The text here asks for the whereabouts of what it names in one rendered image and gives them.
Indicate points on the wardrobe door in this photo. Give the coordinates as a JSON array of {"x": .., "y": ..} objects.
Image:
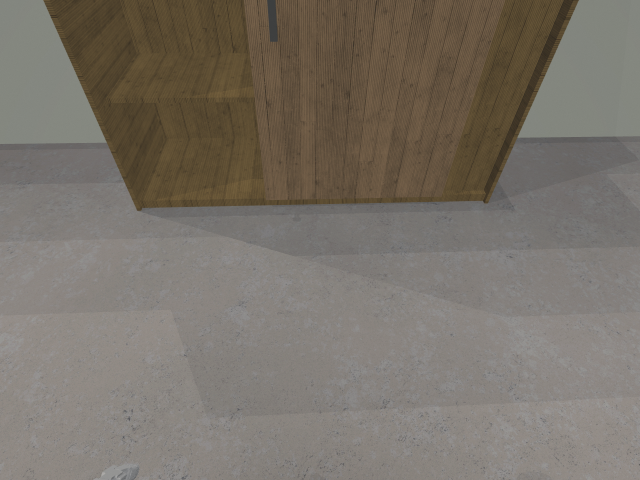
[
  {"x": 365, "y": 98},
  {"x": 520, "y": 36}
]

